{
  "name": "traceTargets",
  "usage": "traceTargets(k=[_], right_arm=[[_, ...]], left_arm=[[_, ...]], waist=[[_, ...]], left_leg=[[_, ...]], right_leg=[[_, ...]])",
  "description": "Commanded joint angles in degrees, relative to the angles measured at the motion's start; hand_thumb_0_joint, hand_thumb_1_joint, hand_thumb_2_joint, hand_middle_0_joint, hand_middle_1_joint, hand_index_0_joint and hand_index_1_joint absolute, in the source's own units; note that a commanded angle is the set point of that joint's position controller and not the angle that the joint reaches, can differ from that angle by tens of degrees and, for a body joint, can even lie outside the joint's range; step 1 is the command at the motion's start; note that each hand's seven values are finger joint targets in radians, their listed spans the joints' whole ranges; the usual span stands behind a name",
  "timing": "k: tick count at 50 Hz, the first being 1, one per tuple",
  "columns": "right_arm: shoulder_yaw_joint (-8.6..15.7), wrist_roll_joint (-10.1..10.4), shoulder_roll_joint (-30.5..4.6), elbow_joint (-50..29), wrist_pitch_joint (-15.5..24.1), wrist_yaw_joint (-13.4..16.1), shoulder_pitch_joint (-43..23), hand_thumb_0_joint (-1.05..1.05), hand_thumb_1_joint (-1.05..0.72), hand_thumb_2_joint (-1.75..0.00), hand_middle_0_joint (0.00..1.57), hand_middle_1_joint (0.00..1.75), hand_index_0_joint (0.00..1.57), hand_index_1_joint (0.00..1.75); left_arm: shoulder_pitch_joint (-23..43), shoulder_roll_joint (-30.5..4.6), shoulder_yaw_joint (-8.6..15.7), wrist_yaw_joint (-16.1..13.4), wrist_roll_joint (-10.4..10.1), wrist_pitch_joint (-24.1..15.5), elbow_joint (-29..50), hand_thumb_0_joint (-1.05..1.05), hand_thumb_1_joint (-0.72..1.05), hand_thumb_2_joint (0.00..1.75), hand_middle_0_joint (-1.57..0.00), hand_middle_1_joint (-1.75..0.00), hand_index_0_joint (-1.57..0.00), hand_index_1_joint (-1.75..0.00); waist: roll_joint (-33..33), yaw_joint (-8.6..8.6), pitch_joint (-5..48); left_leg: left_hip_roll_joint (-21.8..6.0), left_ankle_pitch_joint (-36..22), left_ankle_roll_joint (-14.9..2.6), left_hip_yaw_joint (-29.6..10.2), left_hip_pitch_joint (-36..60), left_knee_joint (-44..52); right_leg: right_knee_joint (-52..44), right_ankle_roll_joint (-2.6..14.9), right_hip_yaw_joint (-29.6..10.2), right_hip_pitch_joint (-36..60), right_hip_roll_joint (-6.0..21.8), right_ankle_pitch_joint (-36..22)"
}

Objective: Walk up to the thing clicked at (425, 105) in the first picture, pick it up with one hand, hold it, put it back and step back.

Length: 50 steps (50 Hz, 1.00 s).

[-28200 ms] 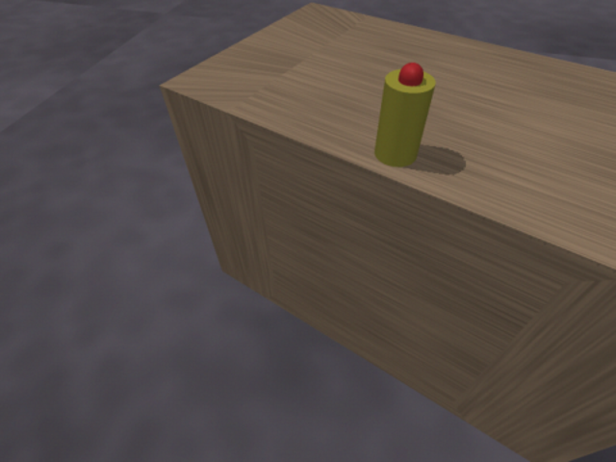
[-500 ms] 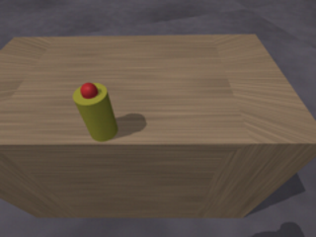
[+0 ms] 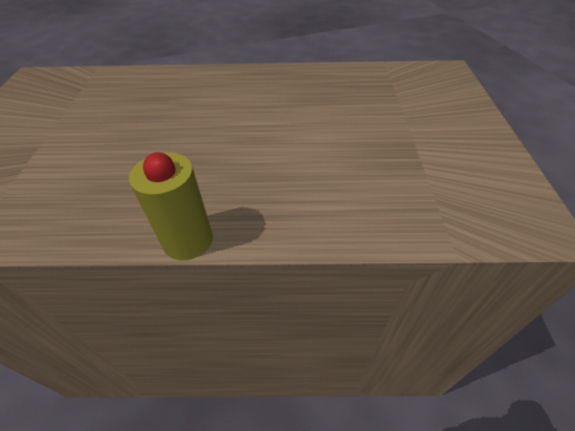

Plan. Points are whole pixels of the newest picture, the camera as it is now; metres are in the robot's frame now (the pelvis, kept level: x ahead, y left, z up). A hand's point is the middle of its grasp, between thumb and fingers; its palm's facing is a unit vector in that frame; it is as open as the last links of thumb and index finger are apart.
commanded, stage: stand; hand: left
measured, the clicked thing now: (173, 203) +0.40 +0.20 +0.11
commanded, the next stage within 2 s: step back in 0.22 s
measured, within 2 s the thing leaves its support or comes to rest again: neither
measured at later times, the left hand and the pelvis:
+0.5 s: hand out of the picture +0.07 +0.29 -0.17, palm faces -0.02 -0.92 -0.38, open 7.4 cm; pelvis -0.04 +0.03 -0.02, yaw +1 degrees
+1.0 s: hand out of the picture -0.02 +0.27 -0.16, palm faces -0.07 -0.92 -0.39, open 7.4 cm; pelvis -0.12 +0.02 -0.02, yaw -3 degrees
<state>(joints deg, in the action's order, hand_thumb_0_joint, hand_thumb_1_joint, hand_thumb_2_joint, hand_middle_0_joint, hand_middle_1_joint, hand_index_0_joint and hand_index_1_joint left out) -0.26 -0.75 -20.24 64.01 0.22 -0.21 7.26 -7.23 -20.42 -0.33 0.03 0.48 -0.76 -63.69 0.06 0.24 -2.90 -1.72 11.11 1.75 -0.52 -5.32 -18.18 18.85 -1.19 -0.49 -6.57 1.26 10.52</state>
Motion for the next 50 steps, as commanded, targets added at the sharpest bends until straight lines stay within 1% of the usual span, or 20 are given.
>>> traceTargets(k=[1,10,12,15,18,21,23,25,26,27,29,33,39,42,44,45,46,47,48,50], right_arm=[[2.5,0.3,-11.8,-3.1,1.2,0.7,-1.4,0.00,-0.90,-0.90,0.20,0.30,0.20,0.30],[2.8,0.3,-12.2,-3.2,1.1,0.6,-1.7,0.00,-0.90,-0.90,0.20,0.30,0.20,0.30],[4.1,1.2,-14.4,-4.8,-0.1,0.5,-2.4,0.00,-0.90,-0.90,0.20,0.30,0.20,0.30],[4.6,1.7,-13.8,-6.3,-0.6,0.6,-2.0,0.00,-0.90,-0.90,0.20,0.30,0.20,0.30],[4.9,1.5,-13.1,-7.8,-1.6,0.6,-0.7,0.00,-0.90,-0.90,0.20,0.30,0.20,0.30],[5.7,0.8,-12.7,-8.6,-2.8,0.3,3.3,0.00,-0.90,-0.90,0.20,0.30,0.20,0.30],[6.1,1.0,-13.0,-9.0,-2.6,-0.1,6.4,0.00,-0.90,-0.90,0.20,0.30,0.20,0.30],[6.8,0.8,-15.1,-9.6,-1.8,0.1,6.4,0.00,-0.90,-0.90,0.20,0.30,0.20,0.30],[7.8,0.1,-19.2,-10.8,-1.4,0.2,3.8,0.00,-0.90,-0.90,0.20,0.30,0.20,0.30],[7.8,-0.7,-20.6,-11.4,-0.8,0.5,4.1,0.00,-0.90,-0.90,0.20,0.30,0.20,0.30],[7.6,-0.9,-20.8,-13.0,-0.5,1.0,1.3,0.00,-0.90,-0.90,0.20,0.30,0.20,0.30],[6.8,-1.4,-16.5,-15.6,-0.3,2.0,-3.2,0.00,-0.90,-0.90,0.20,0.30,0.20,0.30],[7.0,-0.5,-15.7,-16.1,-0.8,2.5,3.5,0.00,-0.90,-0.90,0.20,0.30,0.20,0.30],[7.0,-0.4,-16.6,-16.9,-1.4,2.1,1.6,0.00,-0.90,-0.90,0.20,0.30,0.20,0.30],[6.6,0.3,-16.3,-17.5,-2.0,1.8,-1.3,0.00,-0.90,-0.90,0.20,0.30,0.20,0.30],[6.0,0.9,-14.4,-17.8,-1.9,1.7,-1.2,0.00,-0.90,-0.90,0.20,0.30,0.20,0.30],[5.4,1.5,-12.7,-18.6,-1.8,1.6,-1.0,0.00,-0.90,-0.90,0.20,0.30,0.20,0.30],[5.4,1.3,-12.0,-18.9,-2.1,2.1,-2.2,0.00,-0.90,-0.90,0.20,0.30,0.20,0.30],[6.3,0.8,-13.8,-17.9,-2.4,2.7,-1.0,0.00,-0.90,-0.90,0.20,0.30,0.20,0.30],[6.1,1.4,-15.0,-16.2,-2.2,2.2,1.5,0.00,-0.90,-0.90,0.20,0.30,0.20,0.30]], left_arm=[[1.5,-12.4,2.3,-0.7,0.0,-0.9,2.9,0.00,0.90,0.90,-0.20,-0.30,-0.20,-0.30],[1.3,-12.3,2.4,-0.8,0.0,-1.0,2.9,0.00,0.90,0.90,-0.20,-0.30,-0.20,-0.30],[1.7,-15.4,5.4,-1.2,-1.0,0.0,5.0,0.00,0.90,0.90,-0.20,-0.30,-0.20,-0.30],[0.7,-14.9,5.9,-1.4,-1.0,0.5,6.6,0.00,0.90,0.90,-0.20,-0.30,-0.20,-0.30],[3.0,-16.4,6.5,-1.3,-0.6,1.2,9.5,0.00,0.90,0.90,-0.20,-0.30,-0.20,-0.30],[7.4,-17.3,7.0,-1.4,0.8,1.8,12.9,0.00,0.90,0.90,-0.20,-0.30,-0.20,-0.30],[10.2,-17.3,6.9,-1.3,1.1,2.1,14.6,0.00,0.90,0.90,-0.20,-0.30,-0.20,-0.30],[10.4,-14.3,6.1,-1.3,0.5,2.7,15.7,0.00,0.90,0.90,-0.20,-0.30,-0.20,-0.30],[10.0,-11.5,5.5,-1.6,-0.1,3.0,16.1,0.00,0.90,0.90,-0.20,-0.30,-0.20,-0.30],[7.5,-10.7,6.0,-2.0,0.1,3.5,16.1,0.00,0.90,0.90,-0.20,-0.30,-0.20,-0.30],[2.8,-10.6,5.8,-2.4,0.1,4.1,15.5,0.00,0.90,0.90,-0.20,-0.30,-0.20,-0.30],[0.9,-12.9,6.7,-2.0,-0.4,4.1,14.1,0.00,0.90,0.90,-0.20,-0.30,-0.20,-0.30],[2.7,-12.0,6.8,-1.4,0.2,2.8,17.3,0.00,0.90,0.90,-0.20,-0.30,-0.20,-0.30],[-1.2,-11.1,7.1,-1.1,0.4,2.3,16.4,0.00,0.90,0.90,-0.20,-0.30,-0.20,-0.30],[-6.5,-10.3,7.3,-1.3,0.9,1.7,14.2,0.00,0.90,0.90,-0.20,-0.30,-0.20,-0.30],[-5.6,-13.0,7.9,-1.4,1.5,1.3,14.5,0.00,0.90,0.90,-0.20,-0.30,-0.20,-0.30],[-4.4,-16.9,8.8,-1.2,1.9,1.1,15.6,0.00,0.90,0.90,-0.20,-0.30,-0.20,-0.30],[-1.5,-20.1,9.3,-1.0,1.1,1.6,17.1,0.00,0.90,0.90,-0.20,-0.30,-0.20,-0.30],[0.9,-21.0,9.4,-1.2,1.5,1.2,18.9,0.00,0.90,0.90,-0.20,-0.30,-0.20,-0.30],[2.5,-15.6,8.5,-1.2,0.5,1.2,20.1,0.00,0.90,0.90,-0.20,-0.30,-0.20,-0.30]], waist=[[0.2,-0.31,3.3],[0.5,-0.27,3.7],[0.2,-0.27,0.2],[-0.7,-0.27,5.6],[-4.7,-0.68,8.1],[-11.9,-1.82,6.3],[-12.2,-3.79,6.3],[-2.2,-3.88,6.0],[8.7,-3.56,3.6],[10.1,-2.47,4.9],[8.5,-0.70,5.3],[9.7,1.29,4.4],[8.1,-2.77,6.5],[10.4,-1.59,8.0],[8.8,1.26,9.6],[4.5,0.61,9.8],[-5.6,0.25,8.4],[-13.6,1.91,5.0],[-13.5,1.82,2.4],[-6.8,-0.15,1.1]], left_leg=[[-5.7,-9.0,-2.41,-3.9,0.2,2.7],[-5.7,-8.8,-2.43,-3.9,0.5,2.6],[-4.9,-20.8,-4.31,-4.0,-3.6,-5.3],[-3.4,-21.0,-4.77,-2.7,-1.6,-11.8],[0.7,-9.9,-3.93,-0.3,-4.1,-19.9],[3.2,18.4,-4.56,-2.0,-7.2,-31.7],[1.3,16.0,-5.48,-4.2,-5.2,-27.3],[-4.0,-9.1,-6.95,-8.1,-6.5,-12.9],[-11.5,-22.0,-9.70,-19.3,-7.9,-3.2],[-15.9,-28.5,-12.71,-26.7,-3.5,-2.3],[-18.7,-34.3,-16.71,-24.8,-4.9,-4.5],[-11.7,-27.2,-14.54,-13.7,-3.6,-7.6],[-12.2,-30.2,-15.69,-13.2,7.4,-11.2],[-11.5,-25.6,-13.72,-11.8,3.2,-13.1],[-9.4,-21.5,-11.23,-9.0,-1.7,-18.1],[-6.1,-14.0,-8.19,-7.5,-8.5,-20.0],[0.8,-2.6,-4.45,-5.0,-18.0,-26.5],[7.9,23.5,-2.69,-2.7,-21.1,-38.2],[5.8,27.6,-1.81,-7.3,-19.2,-48.0],[6.8,21.9,-2.03,-10.2,-19.7,-49.5]], right_leg=[[-2.3,2.28,-4.3,0.3,6.0,-9.4],[-2.6,2.28,-4.2,0.8,5.9,-9.3],[4.3,3.52,-3.8,-1.9,5.0,-21.3],[5.7,6.30,-4.4,-1.7,6.2,-24.6],[5.1,10.80,-10.3,-2.9,12.0,-25.4],[4.2,16.15,-14.8,-9.4,18.8,-22.0],[8.0,13.74,-11.9,-12.9,17.0,-18.3],[20.6,7.75,-4.6,-12.5,6.5,-10.2],[30.8,3.62,-1.6,-16.3,-4.4,2.5],[37.4,3.25,-6.7,-20.8,-8.2,23.1],[47.6,3.26,-10.3,-21.4,-8.0,27.0],[52.0,2.20,-11.1,-21.9,-7.1,18.2],[32.5,-0.75,-6.5,-20.9,-4.7,18.8],[18.2,0.74,-2.2,-12.2,-3.0,14.9],[3.6,2.10,-0.2,-3.1,-2.6,0.6],[4.7,3.46,-6.1,1.8,0.5,-7.8],[5.0,7.67,-18.8,3.6,8.9,-15.3],[1.7,17.70,-27.6,-3.6,19.2,-19.8],[1.9,21.42,-31.8,-10.2,23.0,-22.5],[4.6,17.09,-19.7,-8.3,15.4,-25.6]])
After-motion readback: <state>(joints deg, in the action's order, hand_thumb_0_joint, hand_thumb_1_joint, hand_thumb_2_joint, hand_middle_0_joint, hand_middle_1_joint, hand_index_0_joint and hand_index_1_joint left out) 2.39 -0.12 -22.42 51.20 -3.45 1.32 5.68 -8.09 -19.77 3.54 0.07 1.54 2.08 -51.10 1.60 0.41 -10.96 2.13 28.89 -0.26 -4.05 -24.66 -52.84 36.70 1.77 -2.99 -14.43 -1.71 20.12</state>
